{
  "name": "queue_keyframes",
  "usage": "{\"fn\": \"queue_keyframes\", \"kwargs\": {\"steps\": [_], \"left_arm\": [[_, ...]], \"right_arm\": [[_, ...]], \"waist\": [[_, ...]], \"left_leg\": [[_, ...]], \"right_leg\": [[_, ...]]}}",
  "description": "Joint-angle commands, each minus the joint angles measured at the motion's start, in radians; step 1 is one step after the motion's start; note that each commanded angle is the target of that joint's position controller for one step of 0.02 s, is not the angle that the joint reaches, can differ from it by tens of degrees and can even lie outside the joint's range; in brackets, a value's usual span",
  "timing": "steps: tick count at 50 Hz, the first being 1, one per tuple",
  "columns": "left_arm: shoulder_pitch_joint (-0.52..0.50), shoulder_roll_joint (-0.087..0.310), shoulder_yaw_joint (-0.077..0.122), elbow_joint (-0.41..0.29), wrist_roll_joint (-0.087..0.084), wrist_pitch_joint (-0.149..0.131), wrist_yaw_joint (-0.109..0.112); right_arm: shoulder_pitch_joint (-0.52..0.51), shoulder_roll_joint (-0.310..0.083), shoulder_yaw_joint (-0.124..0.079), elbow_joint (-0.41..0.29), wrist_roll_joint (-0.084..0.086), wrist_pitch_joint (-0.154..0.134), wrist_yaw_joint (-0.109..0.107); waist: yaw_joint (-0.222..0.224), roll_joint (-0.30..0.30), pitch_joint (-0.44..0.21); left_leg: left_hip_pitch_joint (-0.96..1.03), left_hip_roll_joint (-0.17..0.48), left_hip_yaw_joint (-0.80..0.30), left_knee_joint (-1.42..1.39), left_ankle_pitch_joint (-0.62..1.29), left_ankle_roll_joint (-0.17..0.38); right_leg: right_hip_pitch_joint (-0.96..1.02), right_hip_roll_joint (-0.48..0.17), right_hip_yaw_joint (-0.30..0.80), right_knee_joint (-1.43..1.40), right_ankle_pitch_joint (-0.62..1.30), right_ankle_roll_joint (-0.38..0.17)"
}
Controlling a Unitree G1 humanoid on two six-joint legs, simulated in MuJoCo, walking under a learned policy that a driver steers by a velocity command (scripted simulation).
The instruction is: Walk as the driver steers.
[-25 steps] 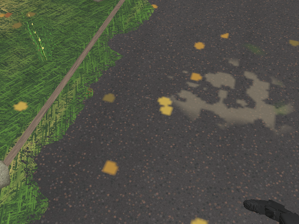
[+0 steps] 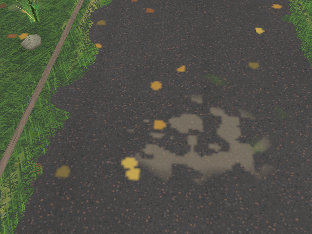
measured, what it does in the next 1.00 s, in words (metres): walks ahead, turning right: right foot, then left foot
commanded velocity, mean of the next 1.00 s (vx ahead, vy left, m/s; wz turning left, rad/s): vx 0.50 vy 0.00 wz -0.47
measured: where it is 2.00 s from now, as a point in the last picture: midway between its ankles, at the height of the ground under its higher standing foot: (215, 122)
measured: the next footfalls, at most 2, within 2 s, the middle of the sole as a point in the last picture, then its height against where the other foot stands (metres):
right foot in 0.06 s outside the picture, level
left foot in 0.56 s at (148, 222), level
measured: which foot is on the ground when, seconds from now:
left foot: down 0.00-0.08, up 0.10-0.54, down 0.56-1.00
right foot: up 0.00-0.04, down 0.06-0.56, up 0.58-1.00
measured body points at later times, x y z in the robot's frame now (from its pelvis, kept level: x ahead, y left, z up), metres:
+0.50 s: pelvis +0.29 -0.03 +0.01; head +0.32 -0.06 +0.46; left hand +0.39 +0.24 -0.10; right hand +0.46 -0.32 -0.08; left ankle +0.50 +0.06 -0.71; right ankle +0.18 -0.11 -0.73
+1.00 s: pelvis +0.54 -0.11 +0.01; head +0.57 -0.13 +0.46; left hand +0.85 -0.03 -0.07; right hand +0.38 -0.35 -0.12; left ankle +0.49 +0.05 -0.73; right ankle +0.61 -0.31 -0.70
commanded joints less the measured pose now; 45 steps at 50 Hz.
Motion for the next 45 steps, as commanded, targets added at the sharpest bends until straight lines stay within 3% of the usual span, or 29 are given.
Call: {"fn": "queue_keyframes", "kwargs": {"steps": [1, 2, 3, 4, 5, 6, 7, 8, 9, 11, 13, 19, 22, 24, 26, 27, 28, 29, 30, 31, 32, 33, 35, 39, 42, 45], "left_arm": [[-0.031, 0.113, 0.034, -0.097, 0.001, -0.015, -0.019], [0.112, 0.152, 0.059, -0.065, 0.000, -0.013, -0.019], [0.288, 0.231, 0.096, -0.027, 0.000, -0.008, -0.007], [0.369, 0.352, 0.123, -0.022, 0.003, -0.005, 0.003], [0.388, 0.286, 0.099, -0.030, 0.008, -0.008, 0.004], [0.351, 0.226, 0.082, -0.032, 0.016, -0.012, 0.006], [0.273, 0.193, 0.072, -0.053, 0.013, -0.014, 0.008], [0.198, 0.163, 0.062, -0.076, 0.015, -0.013, 0.007], [0.155, 0.139, 0.053, -0.094, 0.023, -0.013, 0.009], [0.146, 0.149, 0.055, -0.105, 0.021, -0.014, 0.015], [0.180, 0.181, 0.064, -0.102, 0.014, -0.017, 0.029], [0.271, 0.200, 0.070, -0.087, 0.004, -0.004, 0.054], [0.305, 0.195, 0.071, -0.075, -0.002, 0.003, 0.057], [0.302, 0.195, 0.072, -0.079, -0.001, 0.011, 0.064], [0.279, 0.190, 0.072, -0.092, 0.004, 0.020, 0.067], [0.265, 0.161, 0.061, -0.105, 0.007, 0.021, 0.065], [0.256, 0.109, 0.040, -0.129, 0.021, 0.018, 0.060], [0.402, 0.045, 0.021, -0.155, -0.008, 0.008, 0.058], [0.414, 0.142, 0.033, -0.137, -0.019, 0.006, 0.061], [0.316, 0.206, 0.050, -0.144, -0.015, 0.011, 0.061], [0.259, 0.203, 0.052, -0.156, -0.005, 0.017, 0.063], [0.221, 0.190, 0.055, -0.170, 0.006, 0.018, 0.060], [0.233, 0.150, 0.054, -0.180, -0.005, 0.029, 0.049], [0.185, 0.095, 0.038, -0.213, 0.004, 0.036, 0.047], [0.115, 0.085, 0.028, -0.231, 0.010, 0.024, 0.036], [0.006, 0.069, 0.015, -0.257, 0.009, 0.009, 0.017]], "right_arm": [[-0.012, -0.187, -0.040, -0.048, 0.002, 0.017, -0.013], [-0.033, -0.187, -0.039, -0.062, 0.000, 0.028, -0.017], [-0.030, -0.172, -0.029, -0.086, -0.008, 0.028, -0.024], [0.063, -0.038, 0.016, -0.133, -0.031, 0.000, -0.005], [0.025, -0.075, 0.015, -0.135, -0.009, -0.047, 0.011], [-0.078, -0.145, -0.006, -0.167, 0.030, -0.075, 0.022], [-0.129, -0.144, -0.004, -0.182, 0.032, -0.086, 0.020], [-0.146, -0.141, -0.011, -0.178, 0.014, -0.083, 0.011], [-0.135, -0.145, -0.021, -0.178, 0.002, -0.069, 0.005], [-0.119, -0.117, -0.023, -0.189, -0.011, -0.040, 0.002], [-0.160, -0.102, -0.023, -0.212, -0.021, -0.025, -0.005], [-0.386, -0.071, -0.011, -0.291, -0.007, -0.034, 0.005], [-0.430, -0.099, -0.016, -0.321, 0.001, -0.045, 0.017], [-0.421, -0.127, -0.024, -0.328, 0.003, -0.056, 0.026], [-0.341, -0.149, -0.035, -0.312, 0.004, -0.067, 0.027], [-0.240, -0.177, -0.050, -0.288, -0.006, -0.072, 0.022], [-0.087, -0.229, -0.065, -0.274, -0.020, -0.074, 0.014], [0.021, -0.308, -0.087, -0.241, -0.028, -0.057, 0.014], [0.007, -0.219, -0.067, -0.251, -0.005, -0.052, 0.020], [-0.040, -0.150, -0.049, -0.270, -0.001, -0.046, 0.018], [-0.094, -0.134, -0.040, -0.278, -0.009, -0.038, 0.018], [-0.129, -0.114, -0.034, -0.272, -0.013, -0.032, 0.018], [-0.147, -0.104, -0.030, -0.261, -0.020, -0.035, 0.017], [-0.108, -0.143, -0.043, -0.221, -0.010, -0.049, 0.023], [-0.101, -0.160, -0.045, -0.206, 0.000, -0.041, 0.023], [-0.060, -0.181, -0.045, -0.186, 0.012, -0.026, 0.020]], "waist": [[0.062, 0.115, 0.008], [0.140, 0.108, -0.072], [0.210, 0.053, -0.172], [0.150, -0.200, -0.301], [0.167, -0.161, -0.408], [0.180, -0.117, -0.278], [0.151, -0.036, -0.182], [0.108, 0.036, -0.114], [0.069, 0.028, -0.085], [0.040, 0.003, -0.067], [0.042, -0.005, -0.044], [0.122, -0.057, 0.001], [0.133, -0.064, 0.003], [0.118, -0.074, -0.001], [0.071, -0.100, -0.024], [0.022, -0.090, -0.088], [-0.044, -0.004, -0.223], [0.012, 0.340, -0.355], [0.002, 0.303, -0.318], [-0.021, 0.186, -0.188], [-0.005, 0.106, -0.109], [0.012, 0.096, -0.047], [0.046, 0.144, -0.021], [0.051, 0.109, -0.005], [0.039, 0.095, 0.004], [0.001, 0.094, 0.030]], "left_leg": [[0.022, 0.311, -0.027, 0.180, 0.884, 0.122], [-0.020, 0.279, 0.011, 0.373, 1.000, 0.095], [-0.214, 0.238, 0.027, 0.647, 0.861, 0.054], [-0.670, 0.056, 0.000, 1.055, 0.181, -0.017], [-0.837, -0.014, -0.210, 1.202, -0.217, -0.004], [-0.933, 0.052, -0.255, 1.224, -0.149, 0.027], [-0.918, 0.100, -0.241, 1.155, -0.056, 0.040], [-0.858, 0.136, -0.230, 1.065, -0.002, 0.034], [-0.776, 0.163, -0.233, 0.997, 0.029, 0.026], [-0.707, 0.167, -0.220, 0.915, 0.055, -0.004], [-0.717, 0.152, -0.204, 0.811, 0.132, -0.037], [-0.660, 0.070, -0.194, 0.381, 0.443, -0.053], [-0.636, 0.056, -0.221, 0.307, 0.433, -0.041], [-0.610, 0.054, -0.235, 0.272, 0.364, -0.025], [-0.503, 0.045, -0.216, 0.240, 0.291, 0.005], [-0.342, 0.063, -0.217, 0.220, 0.292, 0.036], [-0.084, 0.215, -0.351, 0.248, 0.251, 0.096], [0.267, 0.443, -0.796, 0.181, 0.073, 0.258], [0.256, 0.470, -0.923, 0.127, -0.116, 0.252], [0.134, 0.427, -0.768, 0.112, -0.112, 0.205], [0.002, 0.386, -0.630, 0.097, 0.002, 0.175], [-0.104, 0.346, -0.536, 0.070, 0.109, 0.168], [-0.207, 0.300, -0.406, 0.017, 0.195, 0.158], [-0.225, 0.301, -0.296, -0.041, 0.344, 0.208], [-0.204, 0.278, -0.205, -0.051, 0.417, 0.198], [-0.201, 0.259, -0.146, -0.047, 0.409, 0.178]], "right_leg": [[0.067, 0.064, -0.069, -0.003, -0.132, -0.050], [0.254, 0.114, -0.097, -0.036, -0.113, -0.077], [0.548, 0.067, 0.029, -0.051, -0.095, -0.126], [0.948, -0.202, 0.563, -0.111, -0.218, -0.312], [1.055, -0.285, 0.875, -0.290, -0.284, -0.359], [0.978, -0.244, 0.720, -0.295, -0.247, -0.288], [0.824, -0.200, 0.568, -0.298, -0.158, -0.250], [0.662, -0.158, 0.458, -0.315, -0.060, -0.226], [0.548, -0.126, 0.391, -0.341, 0.010, -0.211], [0.440, -0.094, 0.340, -0.376, 0.078, -0.219], [0.393, -0.074, 0.292, -0.392, 0.120, -0.222], [0.371, -0.021, 0.268, -0.376, -0.049, -0.148], [0.437, -0.053, 0.337, -0.318, -0.082, -0.137], [0.491, -0.078, 0.396, -0.260, -0.080, -0.128], [0.507, -0.071, 0.429, -0.184, -0.028, -0.110], [0.478, -0.019, 0.404, -0.076, 0.020, -0.082], [0.355, 0.047, 0.323, 0.186, -0.079, -0.045], [-0.016, 0.189, 0.192, 0.513, -0.527, 0.025], [-0.155, 0.112, 0.217, 0.669, -0.595, 0.033], [-0.191, 0.073, 0.210, 0.712, -0.504, 0.040], [-0.160, 0.034, 0.173, 0.698, -0.427, 0.048], [-0.137, 0.006, 0.165, 0.649, -0.375, 0.051], [-0.064, -0.035, 0.147, 0.596, -0.327, 0.050], [-0.090, -0.037, 0.138, 0.457, -0.249, 0.059], [-0.078, -0.034, 0.105, 0.272, -0.102, 0.058], [-0.016, -0.017, 0.035, 0.104, -0.002, 0.054]]}}
Keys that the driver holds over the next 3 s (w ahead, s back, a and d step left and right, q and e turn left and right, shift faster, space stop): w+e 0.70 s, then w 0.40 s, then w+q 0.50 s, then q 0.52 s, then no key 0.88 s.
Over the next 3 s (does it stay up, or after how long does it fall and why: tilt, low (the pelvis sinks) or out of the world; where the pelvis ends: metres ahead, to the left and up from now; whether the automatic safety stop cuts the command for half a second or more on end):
stays up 1.07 -0.29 0.01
